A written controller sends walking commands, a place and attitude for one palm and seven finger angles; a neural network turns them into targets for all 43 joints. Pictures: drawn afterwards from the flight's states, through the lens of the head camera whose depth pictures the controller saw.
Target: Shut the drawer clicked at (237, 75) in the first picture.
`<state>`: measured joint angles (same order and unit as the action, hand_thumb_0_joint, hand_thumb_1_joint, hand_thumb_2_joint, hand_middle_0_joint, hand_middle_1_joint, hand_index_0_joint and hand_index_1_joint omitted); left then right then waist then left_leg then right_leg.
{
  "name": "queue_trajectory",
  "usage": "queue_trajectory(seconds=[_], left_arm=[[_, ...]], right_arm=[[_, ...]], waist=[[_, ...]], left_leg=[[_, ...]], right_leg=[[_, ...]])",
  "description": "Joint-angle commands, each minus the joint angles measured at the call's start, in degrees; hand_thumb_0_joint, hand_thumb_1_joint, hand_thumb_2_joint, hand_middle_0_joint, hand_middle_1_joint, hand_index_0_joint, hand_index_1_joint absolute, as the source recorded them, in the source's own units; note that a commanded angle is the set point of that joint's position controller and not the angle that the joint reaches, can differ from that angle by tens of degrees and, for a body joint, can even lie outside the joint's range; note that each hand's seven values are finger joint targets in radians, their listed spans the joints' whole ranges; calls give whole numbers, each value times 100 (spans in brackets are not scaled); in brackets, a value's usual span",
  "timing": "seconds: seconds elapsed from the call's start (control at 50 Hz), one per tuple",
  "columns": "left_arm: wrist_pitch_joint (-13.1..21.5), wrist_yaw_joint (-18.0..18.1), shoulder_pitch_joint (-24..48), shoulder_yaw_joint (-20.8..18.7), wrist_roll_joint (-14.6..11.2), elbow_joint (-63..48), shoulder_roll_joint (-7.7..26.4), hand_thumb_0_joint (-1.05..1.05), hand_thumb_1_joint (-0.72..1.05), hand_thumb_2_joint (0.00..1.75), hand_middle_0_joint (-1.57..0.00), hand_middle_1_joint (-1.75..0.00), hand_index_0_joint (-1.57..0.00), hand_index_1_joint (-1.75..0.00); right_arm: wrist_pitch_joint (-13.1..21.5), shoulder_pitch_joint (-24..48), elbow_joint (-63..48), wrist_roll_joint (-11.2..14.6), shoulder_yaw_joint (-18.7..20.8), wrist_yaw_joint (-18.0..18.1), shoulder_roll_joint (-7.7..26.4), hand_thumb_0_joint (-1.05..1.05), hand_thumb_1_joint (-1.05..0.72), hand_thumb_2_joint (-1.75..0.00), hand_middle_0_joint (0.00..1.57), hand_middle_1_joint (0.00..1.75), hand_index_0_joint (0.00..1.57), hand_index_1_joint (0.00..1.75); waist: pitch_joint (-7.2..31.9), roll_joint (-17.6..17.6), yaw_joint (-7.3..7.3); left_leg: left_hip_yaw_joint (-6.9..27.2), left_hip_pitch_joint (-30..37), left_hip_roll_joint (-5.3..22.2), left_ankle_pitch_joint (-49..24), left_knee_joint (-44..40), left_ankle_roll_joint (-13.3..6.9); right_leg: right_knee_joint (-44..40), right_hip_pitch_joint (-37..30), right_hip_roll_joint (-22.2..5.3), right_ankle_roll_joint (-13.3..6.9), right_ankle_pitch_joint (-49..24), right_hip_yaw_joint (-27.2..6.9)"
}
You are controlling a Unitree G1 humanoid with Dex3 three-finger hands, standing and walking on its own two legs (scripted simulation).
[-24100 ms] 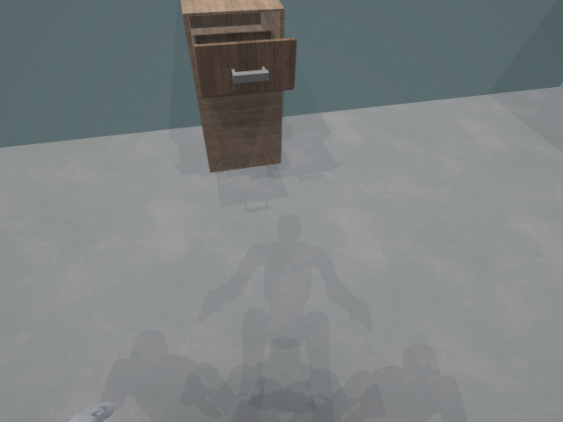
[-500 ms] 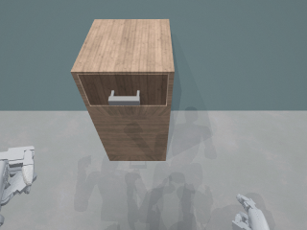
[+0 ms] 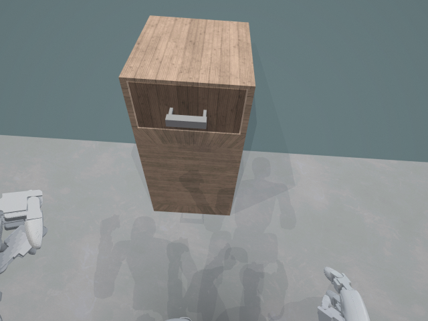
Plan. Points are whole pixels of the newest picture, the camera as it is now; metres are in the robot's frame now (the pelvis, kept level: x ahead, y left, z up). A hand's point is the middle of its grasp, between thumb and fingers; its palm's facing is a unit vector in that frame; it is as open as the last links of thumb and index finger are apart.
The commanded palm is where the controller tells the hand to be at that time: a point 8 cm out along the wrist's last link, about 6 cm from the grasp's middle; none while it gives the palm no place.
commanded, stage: step back with the hand held close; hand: left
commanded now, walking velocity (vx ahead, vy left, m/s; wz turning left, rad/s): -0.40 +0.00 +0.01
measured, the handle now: (187, 116) +0.69 +0.12 -0.07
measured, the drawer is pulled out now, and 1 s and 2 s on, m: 0.00 0.00 0.00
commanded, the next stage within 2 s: stop stepping back and stand still in 0.68 s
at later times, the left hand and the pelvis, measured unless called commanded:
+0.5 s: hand out of the picture +0.13 +0.27 +0.17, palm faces +0.37 -0.80 -0.47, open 3.2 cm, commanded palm +0.04 +0.30 +0.19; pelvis -0.07 +0.02 +0.00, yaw +4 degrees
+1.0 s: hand out of the picture +0.01 +0.23 +0.20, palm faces +0.23 -0.82 -0.52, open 3.2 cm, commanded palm -0.02 +0.28 +0.19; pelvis -0.18 +0.01 +0.01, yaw -6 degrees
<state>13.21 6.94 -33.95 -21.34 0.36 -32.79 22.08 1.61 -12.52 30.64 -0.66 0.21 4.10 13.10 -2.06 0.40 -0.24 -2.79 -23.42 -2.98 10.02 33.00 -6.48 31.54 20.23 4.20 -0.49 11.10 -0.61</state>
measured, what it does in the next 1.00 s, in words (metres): walks backwards: right foot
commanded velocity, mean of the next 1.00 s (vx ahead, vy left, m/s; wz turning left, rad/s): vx -0.23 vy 0.01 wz -0.03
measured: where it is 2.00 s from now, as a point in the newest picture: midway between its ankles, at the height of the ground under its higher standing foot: outside the picture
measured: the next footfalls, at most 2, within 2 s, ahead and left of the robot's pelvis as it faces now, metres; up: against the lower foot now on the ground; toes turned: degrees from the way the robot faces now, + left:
right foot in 0.90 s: -0.18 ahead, -0.08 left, +0.00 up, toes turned -2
left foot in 1.16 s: -0.11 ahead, +0.14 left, +0.00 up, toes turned -3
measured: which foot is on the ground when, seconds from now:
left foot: down 0.00-0.90, up 0.92-1.00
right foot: down 0.00-0.42, up 0.44-0.88, down 0.90-1.00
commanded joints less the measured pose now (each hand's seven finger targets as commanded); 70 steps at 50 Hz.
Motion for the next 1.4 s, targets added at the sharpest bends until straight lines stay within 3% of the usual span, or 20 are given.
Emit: queue_trajectory(seconds=[0.0, 0.16, 0.26, 0.3, 0.36, 0.4, 0.44, 0.52, 0.58, 0.8, 0.84, 0.88, 0.92, 0.94, 1.0, 1.08, 1.16, 1.22, 1.3, 1.38], left_arm=[[454, 166, 127, -853, -23, -1365, 992, 0, 90, 90, -140, -160, -140, -160], [612, 77, 138, -967, -37, -1299, 968, 0, 90, 90, -140, -160, -140, -160], [671, 177, 211, -807, -149, -1264, 1062, 0, 90, 90, -140, -160, -140, -160], [727, 255, 88, -826, -199, -1219, 1101, 0, 90, 90, -140, -160, -140, -160], [755, 273, -70, -958, -222, -1402, 1266, 0, 90, 90, -140, -160, -140, -160], [848, 291, 117, -1066, -75, -1907, 1331, 0, 90, 90, -140, -160, -140, -160], [804, 317, 345, -1240, -69, -1927, 1465, 0, 90, 90, -140, -160, -140, -160], [669, 267, 69, -857, -240, -2040, 1029, 0, 90, 90, -140, -160, -140, -160], [644, 214, 211, -478, -235, -1919, 783, 0, 90, 90, -140, -160, -140, -160], [496, 40, -547, -948, -563, -2097, 1303, 0, 90, 90, -140, -160, -140, -160], [399, 72, -835, -1202, -614, -2187, 1521, 0, 90, 90, -140, -160, -140, -160], [305, 173, -829, -1536, -634, -2449, 1861, 0, 90, 90, -140, -160, -140, -160], [191, 320, -329, -1862, -620, -2142, 2107, 0, 90, 90, -140, -160, -140, -160], [52, 162, -425, -1109, -627, -1195, 1068, 0, 90, 90, -140, -160, -140, -160], [-29, 189, 308, -710, -432, -313, 863, 0, 90, 90, -140, -160, -140, -160], [19, 256, 1228, -3, -205, -67, 574, 0, 90, 90, -140, -160, -140, -160], [272, 305, 1293, -293, -156, -1535, 1001, 0, 90, 90, -140, -160, -140, -160], [338, 227, 518, -708, -171, -2126, 1335, 0, 90, 90, -140, -160, -140, -160], [331, 284, -781, -1254, -274, -1583, 1259, 0, 90, 90, -140, -160, -140, -160], [345, 231, -643, -1019, -367, -632, 907, 0, 90, 90, -140, -160, -140, -160]], right_arm=[[376, 602, -889, -14, 380, 94, 837, 0, -90, -90, 20, 30, 20, 30], [417, 528, -749, -11, 504, 27, 857, 0, -90, -90, 20, 30, 20, 30], [282, 326, -588, -16, 528, -107, 631, 0, -90, -90, 20, 30, 20, 30], [212, 288, -521, 21, 536, -139, 552, 0, -90, -90, 20, 30, 20, 30], [202, 369, -559, 53, 460, -61, 574, 0, -90, -90, 20, 30, 20, 30], [452, 576, -671, -32, 441, 72, 840, 0, -90, -90, 20, 30, 20, 30], [712, 372, -468, -154, 433, 52, 561, 0, -90, -90, 20, 30, 20, 30], [896, 361, -286, -105, 531, -123, 627, 0, -90, -90, 20, 30, 20, 30], [1052, 348, -72, -97, 440, -139, 562, 0, -90, -90, 20, 30, 20, 30], [824, 513, -312, -239, 216, -210, 321, 0, -90, -90, 20, 30, 20, 30], [676, 611, -395, -211, 178, -215, 354, 0, -90, -90, 20, 30, 20, 30], [437, 581, -372, -144, 160, -202, 382, 0, -90, -90, 20, 30, 20, 30], [369, 725, -493, -179, 124, -170, 455, 0, -90, -90, 20, 30, 20, 30], [357, 320, -133, 83, 278, -133, 414, 0, -90, -90, 20, 30, 20, 30], [498, 715, -142, 116, 199, 52, 492, 0, -90, -90, 20, 30, 20, 30], [723, 651, -52, 114, 200, 192, 571, 0, -90, -90, 20, 30, 20, 30], [783, 293, -276, 139, 258, 103, 751, 0, -90, -90, 20, 30, 20, 30], [960, 416, -238, 12, 201, -101, 480, 0, -90, -90, 20, 30, 20, 30], [877, 438, -387, 145, 214, -171, 500, 0, -90, -90, 20, 30, 20, 30], [584, 360, -421, 194, 367, -216, 467, 0, -90, -90, 20, 30, 20, 30]], waist=[[672, 754, 15], [602, 168, -69], [553, -953, -215], [809, -1083, -265], [568, -461, -230], [519, 2228, -154], [894, 1422, -146], [1043, 688, -9], [1108, 1167, -60], [1916, 1898, 143], [1701, 1295, 172], [1309, -614, 145], [703, -1091, 63], [446, -1238, -115], [-412, -401, -127], [-286, -720, 31], [888, 297, -52], [694, 1180, 11], [489, 996, 103], [4, -1071, -46]], left_leg=[[1754, -2487, 1511, 2937, -2067, -251], [1424, -2447, 1166, 3020, -1228, -145], [699, -34, 227, 1637, 1213, 505], [610, 635, 184, 1353, 1769, 561], [825, 851, 449, 1411, -74, 409], [2992, -1118, 2190, 1937, -2336, -258], [2650, -1413, 2586, 2068, -2383, -442], [1753, 431, 2054, 711, -1906, -186], [1550, 1540, 1875, 392, -2154, 43], [291, 1862, 1125, 914, -2856, 930], [-210, 1495, 671, 942, -1688, 1053], [-41, 1374, 202, 920, 1252, 921], [693, -627, 561, 1048, 2942, 843], [661, -1246, 350, 591, 3155, 816], [196, -893, 680, 423, 1618, 710], [-380, 520, 372, 521, -275, 372], [883, 2679, 1285, -2454, -349, -285], [1995, 1654, 1917, -2390, -1233, -547], [454, -75, 1208, -54, -801, 254], [194, -722, 421, 1399, 1822, 707]], right_leg=[[1029, -2607, -53, 127, -396, -506], [593, -1940, -283, -84, 101, -1317], [-1697, 944, -1703, -746, 2025, -2543], [-1801, 1280, -1884, -795, 1510, -2092], [-1038, 1366, -1185, -334, 1201, -1109], [1994, -131, 180, 137, 1018, -114], [3977, -355, 158, 95, 1430, -708], [3290, 561, 37, 174, 1633, -229], [2480, 850, -22, 167, 1832, 20], [-181, -945, 475, -206, 2034, 910], [-1801, -1218, 14, -294, 1361, 626], [-2652, 496, -1908, -645, 1197, -850], [-2570, 411, -2888, -1394, 1300, -1940], [-2175, -68, -2120, -883, 1240, -1173], [-1864, -176, -1765, -698, 290, -786], [-1158, -450, -1473, -178, -570, -432], [1194, 170, -716, 681, -2166, 134], [1820, 228, -484, 205, 2095, -48], [-404, -1619, -422, 96, 609, 391], [-2053, -695, -2098, -653, 800, -2523]])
